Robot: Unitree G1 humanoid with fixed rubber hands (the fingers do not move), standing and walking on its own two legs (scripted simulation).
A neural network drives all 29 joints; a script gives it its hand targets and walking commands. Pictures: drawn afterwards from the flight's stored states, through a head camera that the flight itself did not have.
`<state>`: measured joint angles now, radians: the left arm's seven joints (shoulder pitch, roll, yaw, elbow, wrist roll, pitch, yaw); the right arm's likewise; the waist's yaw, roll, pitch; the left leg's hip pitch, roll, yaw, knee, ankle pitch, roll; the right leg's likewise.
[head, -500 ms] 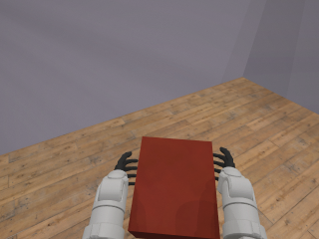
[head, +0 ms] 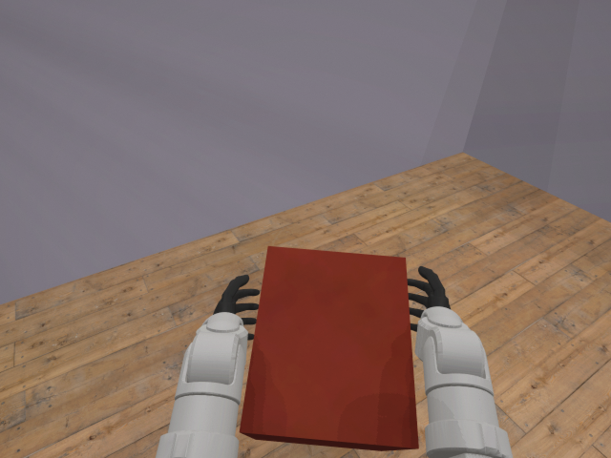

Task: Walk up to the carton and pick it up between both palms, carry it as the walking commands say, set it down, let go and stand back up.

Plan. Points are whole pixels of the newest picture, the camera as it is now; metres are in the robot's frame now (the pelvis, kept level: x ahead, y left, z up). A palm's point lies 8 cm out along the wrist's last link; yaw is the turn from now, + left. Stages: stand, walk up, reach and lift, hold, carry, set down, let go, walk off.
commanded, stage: carry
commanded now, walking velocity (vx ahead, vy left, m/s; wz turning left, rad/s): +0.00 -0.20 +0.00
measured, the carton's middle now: (327, 352) +0.31 -0.01 +0.00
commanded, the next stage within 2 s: none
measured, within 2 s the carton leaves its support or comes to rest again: neither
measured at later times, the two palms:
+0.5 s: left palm (271, 334) +0.27 +0.07 +0.10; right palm (490, 323) +0.29 -0.21 +0.11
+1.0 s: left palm (368, 349) +0.25 -0.05 +0.10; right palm (596, 348) +0.26 -0.33 +0.10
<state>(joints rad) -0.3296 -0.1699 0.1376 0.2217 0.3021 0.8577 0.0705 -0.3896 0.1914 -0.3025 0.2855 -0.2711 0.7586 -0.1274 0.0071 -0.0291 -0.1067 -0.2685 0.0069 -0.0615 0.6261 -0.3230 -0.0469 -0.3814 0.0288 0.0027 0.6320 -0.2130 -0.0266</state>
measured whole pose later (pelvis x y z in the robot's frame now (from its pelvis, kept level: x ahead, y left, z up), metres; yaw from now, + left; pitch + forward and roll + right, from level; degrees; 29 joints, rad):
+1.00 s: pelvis -0.02 -0.17 -0.01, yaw -1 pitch +3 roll +1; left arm -0.27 -0.16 0.01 -0.23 0.14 1.33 0.23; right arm -0.31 0.16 -0.14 -0.23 -0.16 1.27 -0.24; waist 0.01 0.02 -0.12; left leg -0.40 0.11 0.07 0.99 -0.50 -0.08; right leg -0.45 0.04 -0.14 0.66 -0.27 -0.13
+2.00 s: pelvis -0.11 -0.51 -0.01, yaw -1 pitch +1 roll +2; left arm -0.23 -0.15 0.00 -0.27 0.12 1.33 0.22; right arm -0.27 0.15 -0.10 -0.31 -0.14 1.26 -0.25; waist 0.01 0.02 -0.07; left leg -0.40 0.17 0.07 0.99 -0.52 -0.10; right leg -0.46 0.00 -0.09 0.74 -0.31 -0.08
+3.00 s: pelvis -0.19 -0.84 -0.01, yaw -1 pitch +5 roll +0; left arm -0.21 -0.14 0.01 -0.39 0.11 1.31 0.25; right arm -0.27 0.16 -0.09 -0.32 -0.13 1.23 -0.22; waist 0.01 -0.01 -0.06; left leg -0.41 0.15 0.12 0.72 -0.38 -0.07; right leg -0.49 0.03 -0.14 0.67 -0.27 -0.05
